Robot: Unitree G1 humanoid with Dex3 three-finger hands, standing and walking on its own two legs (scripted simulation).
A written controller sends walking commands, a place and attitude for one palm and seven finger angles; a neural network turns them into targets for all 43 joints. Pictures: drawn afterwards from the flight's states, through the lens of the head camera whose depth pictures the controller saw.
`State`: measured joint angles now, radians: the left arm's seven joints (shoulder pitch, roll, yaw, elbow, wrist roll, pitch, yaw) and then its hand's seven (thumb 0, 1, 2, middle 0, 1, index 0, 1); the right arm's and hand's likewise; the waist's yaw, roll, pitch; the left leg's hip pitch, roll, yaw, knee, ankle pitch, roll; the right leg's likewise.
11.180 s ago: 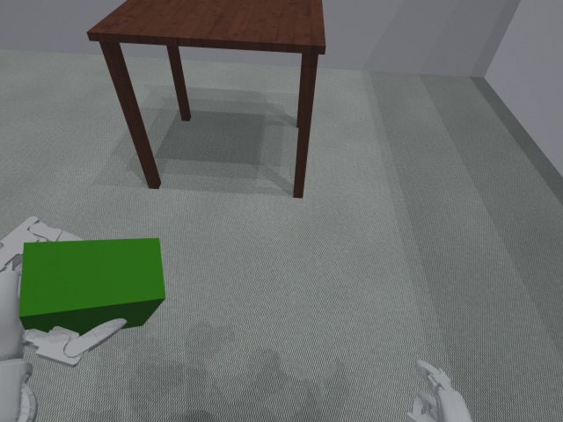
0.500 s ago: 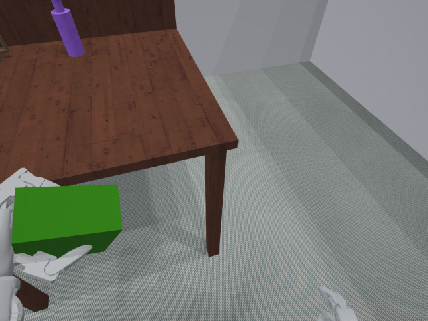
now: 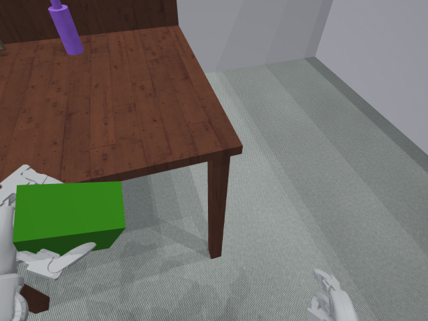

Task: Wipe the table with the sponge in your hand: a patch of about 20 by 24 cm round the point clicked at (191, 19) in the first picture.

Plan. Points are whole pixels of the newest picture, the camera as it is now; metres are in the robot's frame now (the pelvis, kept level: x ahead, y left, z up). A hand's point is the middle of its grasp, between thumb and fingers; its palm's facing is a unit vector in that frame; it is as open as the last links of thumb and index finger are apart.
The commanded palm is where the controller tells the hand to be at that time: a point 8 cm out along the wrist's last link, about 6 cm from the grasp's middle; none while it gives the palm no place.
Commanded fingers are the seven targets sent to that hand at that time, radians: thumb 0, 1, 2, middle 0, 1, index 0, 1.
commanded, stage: come to a stop and stand still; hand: left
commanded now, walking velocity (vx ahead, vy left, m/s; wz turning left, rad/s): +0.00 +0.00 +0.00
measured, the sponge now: (86, 221) +0.22 +0.21 +0.14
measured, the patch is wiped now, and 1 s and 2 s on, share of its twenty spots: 0.00 0.00 0.00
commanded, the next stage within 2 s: look again from close up in 0.18 s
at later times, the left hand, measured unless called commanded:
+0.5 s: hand (41, 202) +0.23 +0.26 +0.16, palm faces +0.39 -0.84 -0.37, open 10.5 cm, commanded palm +0.16 +0.29 +0.18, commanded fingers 0.00 0.10 1.30 -1.20 -1.60 -1.20 -1.60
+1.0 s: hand (30, 189) +0.26 +0.30 +0.15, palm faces +0.37 -0.86 -0.34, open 10.5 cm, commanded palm +0.20 +0.33 +0.18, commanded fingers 0.00 0.10 1.30 -1.20 -1.60 -1.20 -1.60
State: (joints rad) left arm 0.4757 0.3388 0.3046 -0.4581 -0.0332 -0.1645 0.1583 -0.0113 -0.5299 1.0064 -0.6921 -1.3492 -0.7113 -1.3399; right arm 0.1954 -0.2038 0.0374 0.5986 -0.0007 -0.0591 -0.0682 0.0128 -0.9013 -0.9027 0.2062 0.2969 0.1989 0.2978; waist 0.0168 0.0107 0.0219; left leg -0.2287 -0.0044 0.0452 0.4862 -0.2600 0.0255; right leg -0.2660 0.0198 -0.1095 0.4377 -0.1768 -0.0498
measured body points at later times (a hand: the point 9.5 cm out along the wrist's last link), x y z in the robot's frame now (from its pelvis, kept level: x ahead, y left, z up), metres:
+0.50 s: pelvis +0.00 +0.01 +0.00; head +0.02 +0.02 +0.45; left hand +0.21 +0.31 +0.18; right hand +0.16 -0.22 -0.08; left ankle +0.00 +0.10 -0.74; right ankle +0.04 -0.08 -0.74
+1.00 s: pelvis +0.03 +0.06 -0.01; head +0.04 +0.08 +0.44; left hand +0.24 +0.35 +0.17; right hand +0.22 -0.16 -0.06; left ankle +0.00 +0.10 -0.74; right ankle +0.04 -0.08 -0.74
